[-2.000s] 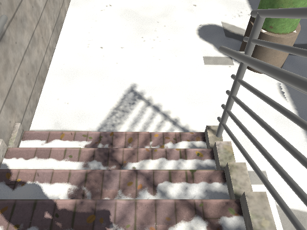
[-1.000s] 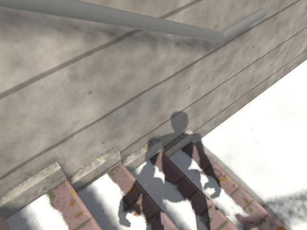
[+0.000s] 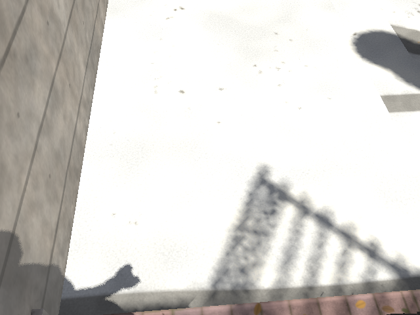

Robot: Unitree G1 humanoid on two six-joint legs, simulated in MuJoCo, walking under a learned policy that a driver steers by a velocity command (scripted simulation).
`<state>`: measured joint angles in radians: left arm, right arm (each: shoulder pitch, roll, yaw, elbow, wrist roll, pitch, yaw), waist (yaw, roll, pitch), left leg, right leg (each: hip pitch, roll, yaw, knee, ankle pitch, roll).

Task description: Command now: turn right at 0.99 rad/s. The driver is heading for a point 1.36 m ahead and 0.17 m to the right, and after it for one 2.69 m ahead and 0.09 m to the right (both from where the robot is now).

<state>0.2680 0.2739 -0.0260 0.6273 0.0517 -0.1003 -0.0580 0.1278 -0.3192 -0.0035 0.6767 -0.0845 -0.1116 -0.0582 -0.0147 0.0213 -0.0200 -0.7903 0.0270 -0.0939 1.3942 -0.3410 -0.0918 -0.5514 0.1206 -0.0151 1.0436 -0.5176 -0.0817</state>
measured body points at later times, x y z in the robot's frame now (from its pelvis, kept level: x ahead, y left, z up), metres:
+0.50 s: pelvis +0.16 +0.03 -0.12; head +0.15 +0.03 +0.33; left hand +0.41 +0.17 -0.22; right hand +0.02 -0.19 -0.26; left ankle +0.12 +0.13 -0.84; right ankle +0.25 -0.18 -0.73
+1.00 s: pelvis +0.42 -0.17 -0.20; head +0.43 -0.15 +0.25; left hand +0.57 +0.04 -0.36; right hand +0.33 -0.45 -0.30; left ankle +0.54 -0.14 -0.90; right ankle +0.27 -0.20 -0.84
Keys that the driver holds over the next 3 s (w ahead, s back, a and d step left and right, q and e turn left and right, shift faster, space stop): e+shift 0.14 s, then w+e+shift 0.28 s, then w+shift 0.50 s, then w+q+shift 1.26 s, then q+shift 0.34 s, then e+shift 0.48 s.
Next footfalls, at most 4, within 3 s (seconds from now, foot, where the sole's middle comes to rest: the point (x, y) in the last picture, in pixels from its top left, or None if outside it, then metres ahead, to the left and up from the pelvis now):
0.22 left None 0.16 0.12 -0.88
0.72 right None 0.30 -0.22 -0.88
1.04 left None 0.52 -0.16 -1.05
1.44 right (341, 262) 0.85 -0.58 -1.22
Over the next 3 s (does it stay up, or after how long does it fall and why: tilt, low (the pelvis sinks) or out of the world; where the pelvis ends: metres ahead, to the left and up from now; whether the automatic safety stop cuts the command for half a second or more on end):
stays up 1.73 -0.37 -0.45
